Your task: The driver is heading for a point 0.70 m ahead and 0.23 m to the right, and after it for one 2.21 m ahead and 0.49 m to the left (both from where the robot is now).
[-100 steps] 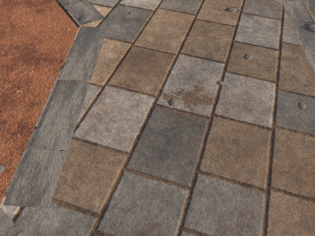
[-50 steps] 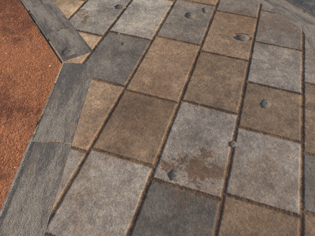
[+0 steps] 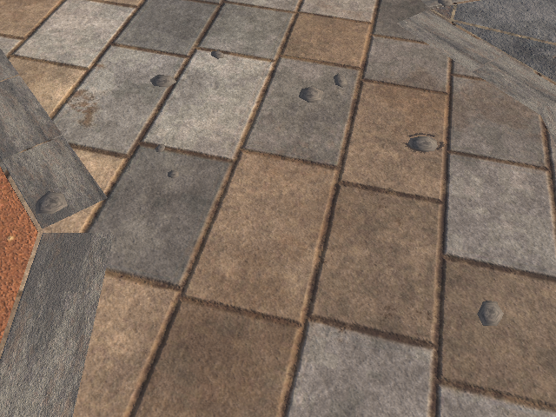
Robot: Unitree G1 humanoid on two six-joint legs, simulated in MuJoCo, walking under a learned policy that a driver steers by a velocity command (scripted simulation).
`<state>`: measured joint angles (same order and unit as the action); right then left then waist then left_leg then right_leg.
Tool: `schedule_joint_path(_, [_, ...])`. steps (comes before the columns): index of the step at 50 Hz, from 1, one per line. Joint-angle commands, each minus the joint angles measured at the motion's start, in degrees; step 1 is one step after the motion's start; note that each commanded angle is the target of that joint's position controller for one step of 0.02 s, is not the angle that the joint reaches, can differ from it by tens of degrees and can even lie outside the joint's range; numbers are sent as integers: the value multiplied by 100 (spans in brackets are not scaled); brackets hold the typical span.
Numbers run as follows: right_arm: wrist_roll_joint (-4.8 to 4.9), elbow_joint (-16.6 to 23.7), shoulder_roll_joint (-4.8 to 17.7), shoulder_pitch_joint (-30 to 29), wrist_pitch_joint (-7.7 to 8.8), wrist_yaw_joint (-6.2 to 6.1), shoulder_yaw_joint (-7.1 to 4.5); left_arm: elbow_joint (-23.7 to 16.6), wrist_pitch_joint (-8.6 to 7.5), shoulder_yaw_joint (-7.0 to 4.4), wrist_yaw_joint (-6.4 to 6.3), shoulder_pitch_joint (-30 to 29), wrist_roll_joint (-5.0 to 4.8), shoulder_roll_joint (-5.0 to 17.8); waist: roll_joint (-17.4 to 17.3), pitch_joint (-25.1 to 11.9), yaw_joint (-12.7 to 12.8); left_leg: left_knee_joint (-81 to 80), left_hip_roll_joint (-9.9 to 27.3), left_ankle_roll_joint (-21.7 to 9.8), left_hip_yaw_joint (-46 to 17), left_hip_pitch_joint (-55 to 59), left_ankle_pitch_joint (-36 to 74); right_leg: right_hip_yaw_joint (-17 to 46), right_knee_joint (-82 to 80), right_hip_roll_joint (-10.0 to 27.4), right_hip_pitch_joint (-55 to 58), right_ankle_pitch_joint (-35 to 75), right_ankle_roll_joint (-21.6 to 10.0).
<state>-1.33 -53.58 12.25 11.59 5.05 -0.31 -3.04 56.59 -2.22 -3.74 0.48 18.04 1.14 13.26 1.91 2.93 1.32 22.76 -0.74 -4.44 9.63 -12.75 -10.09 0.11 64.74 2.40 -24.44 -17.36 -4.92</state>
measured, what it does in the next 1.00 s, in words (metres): walks ahead, turning right: right foot, then left foot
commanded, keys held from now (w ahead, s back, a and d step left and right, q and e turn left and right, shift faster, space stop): w+e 0.78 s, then w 0.14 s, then w+q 0.08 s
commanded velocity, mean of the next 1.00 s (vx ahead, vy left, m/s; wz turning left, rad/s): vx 0.50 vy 0.00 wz -0.50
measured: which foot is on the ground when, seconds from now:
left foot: down 0.00-0.36, up 0.38-0.92, down 0.94-1.00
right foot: up 0.00-0.36, down 0.38-0.94, up 0.96-1.00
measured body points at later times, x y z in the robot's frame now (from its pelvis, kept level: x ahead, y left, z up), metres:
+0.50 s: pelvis +0.25 -0.07 -0.01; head +0.28 -0.08 +0.43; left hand +0.43 +0.16 -0.14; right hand +0.23 -0.33 -0.15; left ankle +0.17 +0.10 -0.64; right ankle +0.28 -0.11 -0.74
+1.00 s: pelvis +0.53 -0.13 -0.02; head +0.56 -0.14 +0.43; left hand +0.66 +0.13 -0.15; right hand +0.57 -0.43 -0.11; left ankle +0.65 -0.09 -0.74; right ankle +0.31 -0.12 -0.67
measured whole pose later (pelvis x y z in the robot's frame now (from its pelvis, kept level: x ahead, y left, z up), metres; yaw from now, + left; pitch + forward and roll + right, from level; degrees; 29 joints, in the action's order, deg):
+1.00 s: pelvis +0.53 -0.13 -0.02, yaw -31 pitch +1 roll +0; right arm -1.9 -42.6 14.6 5.3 3.9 0.6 -1.9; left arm 51.9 -3.3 -3.7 -0.2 23.5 0.7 16.4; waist 0.8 2.6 3.2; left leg 32.8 -2.1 -3.3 2.1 -24.9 -8.8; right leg 8.2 55.3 -7.7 -7.7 -25.0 -5.1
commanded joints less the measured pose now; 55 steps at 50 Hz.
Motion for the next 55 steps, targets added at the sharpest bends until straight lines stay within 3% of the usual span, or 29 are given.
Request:
schedule_joint_path(1, [74,65,425,481,182,-39,-76,-262,139,-53,104,229,61,58,-609,-61,44,-1461,1642,-359,-1160,458,746,149,125,361,-834,443,83])
schedule_joint_path(8, [31,-79,495,951,203,-68,-73,-854,171,30,259,-1229,50,14,-564,259,-147,-1498,1417,-291,-59,763,1620,-259,-1596,326,-1345,1702,194])
schedule_joint_path(13, [15,-218,694,1393,108,-137,-121,-1203,156,73,322,-1926,101,82,-581,331,-322,-1178,1666,-260,354,1596,2614,-741,-2617,115,-1127,1409,-93])
schedule_joint_path(16, [-7,-206,909,1327,-7,-183,-178,-1172,162,-3,276,-1579,120,238,-776,30,-87,-163,1724,-189,620,1988,4895,-1027,-2806,-358,-425,556,-420])
schedule_joint_path(17, [-12,-186,1003,1289,-69,-181,-207,-1068,148,-56,247,-1160,116,326,-807,-211,90,552,1730,-189,654,2033,5378,-1072,-2904,-565,12,271,-554])
schedule_joint_path(18, [-2,-143,1077,1251,-133,-158,-228,-896,101,-136,203,-550,117,450,-755,-579,328,1571,1715,-150,674,1847,5186,-1036,-3198,-760,740,205,-703])
schedule_joint_path(19, [20,-24,1074,1124,-159,-123,-226,-635,50,-276,124,334,184,748,-397,-1047,769,3097,1589,47,734,940,3968,-493,-3723,-563,2080,263,-941])
schedule_joint_path(20, [105,374,412,1302,-126,-29,-96,-667,50,-458,45,493,231,1470,865,-1569,493,5230,759,385,639,-1547,-585,2216,-3874,1218,3952,94,-1702])
schedule_joint_path(21, [72,686,744,691,-44,28,-165,-783,136,-485,35,518,50,1649,535,-1830,560,6195,-21,515,-645,-2711,-2105,4346,-4833,1762,4232,174,-2069])
schedule_joint_path(22, [75,841,750,142,25,59,-151,-735,173,-440,-15,281,4,1507,24,-982,499,6041,391,443,-1050,-3261,-1484,3333,-4954,1630,3726,562,-1859])
schedule_joint_path(23, [102,819,694,211,92,59,-115,-727,147,-360,-40,14,-42,1190,-215,-514,255,5483,602,407,-1054,-3041,-990,2704,-5004,1437,2990,1176,-1616])
schedule_joint_path(24, [57,721,687,338,75,36,-128,-761,98,-301,-58,-265,-56,966,-416,-250,-15,4994,756,423,-1080,-2658,-832,2165,-5049,1100,2396,1848,-1361])
schedule_joint_path(25, [-62,709,681,467,-28,30,-128,-786,46,-243,-82,-430,-110,804,-364,-236,-207,4703,820,500,-1107,-2270,-777,1788,-5103,839,2007,2279,-1242])
schedule_joint_path(27, [-157,721,605,562,-231,70,-118,-798,-87,-203,-68,-362,-145,771,-255,-366,-322,4380,821,637,-1077,-1953,-764,1515,-5131,597,1754,2813,-1202])
schedule_joint_path(30, [-148,931,546,89,-354,114,-88,-756,-155,-243,-46,10,-133,986,-123,-255,-213,3777,795,782,-960,-2244,-312,1423,-5260,420,1622,2754,-1115])
schedule_joint_path(33, [-123,1204,622,-654,-376,118,-79,-732,-136,-237,-37,429,-121,995,30,-87,65,3054,742,833,-968,-2751,251,1604,-5323,388,1902,2553,-971])
schedule_joint_path(41, [-49,1732,629,-1814,-241,202,56,-706,-111,-213,-125,1055,-40,1044,227,-5,465,1424,307,607,-912,-2734,808,1856,-4858,489,2809,3329,-826])
schedule_joint_path(42, [-40,1758,653,-1781,-213,204,60,-703,-121,-205,-148,1042,-30,1046,265,7,426,1213,271,516,-914,-2482,797,1878,-4806,541,2822,3479,-752])
schedule_joint_path(44, [-39,1617,764,-1192,-163,173,20,-734,-161,-197,-169,789,-26,1115,321,-87,100,804,97,285,-867,-1393,558,1792,-4538,569,2589,4202,-516])
schedule_joint_path(45, [-34,1437,902,-635,-133,122,-45,-731,-188,-206,-158,706,-19,1186,310,-333,-130,728,-89,169,-785,-664,305,1710,-4008,492,2552,4971,-418])
schedule_joint_path(46, [-33,1196,1016,186,-76,56,-108,-718,-210,-202,-121,609,-26,1214,99,-744,-553,361,-101,32,-742,318,453,1446,-3003,218,2395,5090,-306])
schedule_joint_path(47, [-127,1067,1316,1073,-29,-32,-187,-821,-244,-127,-84,638,-32,966,-248,-1407,-883,327,804,-224,-1674,1572,-212,1199,-1572,-66,1664,3748,-214])
schedule_joint_path(48, [-221,966,1984,1467,-65,-28,-356,-873,-235,-53,-53,1487,-235,475,-1753,-2121,-539,-149,2331,-1114,-4577,2958,-544,642,463,-1145,-45,-110,88])
schedule_joint_path(49, [-25,932,1586,1101,-147,54,-300,-783,-230,-59,-71,1387,-20,803,-1291,-1718,-374,-739,2319,-1211,-5606,2498,-1051,886,998,-997,-731,-1059,15])
schedule_joint_path(50, [46,1040,1162,493,-165,83,-208,-858,-209,-67,-46,882,50,844,-700,-753,-194,-782,2095,-1165,-4688,1648,-1249,797,1028,-635,-962,-572,21])
schedule_joint_path(51, [38,1051,870,239,-150,117,-131,-970,-220,-32,-7,412,104,821,-291,-417,-191,-849,1782,-1059,-3971,1097,-739,647,704,-389,-933,-241,42])
schedule_joint_path(53, [54,882,734,292,-100,116,-60,-1117,-159,0,55,168,186,727,-555,-237,-21,-978,1253,-865,-3145,561,438,458,130,-104,-684,-85,158])
schedule_joint_path(55, [97,717,829,565,-32,132,-85,-1150,-101,57,91,178,210,609,-704,-364,35,-999,1087,-932,-2854,479,1325,305,-200,-65,-526,-89,314])
Velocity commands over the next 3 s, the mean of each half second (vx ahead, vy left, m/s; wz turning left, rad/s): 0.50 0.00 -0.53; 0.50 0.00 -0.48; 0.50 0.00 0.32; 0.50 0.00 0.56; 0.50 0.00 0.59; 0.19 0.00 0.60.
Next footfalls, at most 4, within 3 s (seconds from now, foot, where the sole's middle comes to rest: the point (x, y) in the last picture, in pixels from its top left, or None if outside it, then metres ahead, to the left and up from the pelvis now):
0.38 right None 0.32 -0.12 -0.78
0.94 left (331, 337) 0.69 -0.11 -0.78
1.42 right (433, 304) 0.79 -0.40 -0.78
1.94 left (362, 214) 1.10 -0.23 -0.78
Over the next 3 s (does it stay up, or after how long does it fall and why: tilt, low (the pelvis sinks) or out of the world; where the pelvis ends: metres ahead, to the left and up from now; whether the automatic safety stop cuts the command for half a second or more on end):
stays up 1.43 -0.22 -0.02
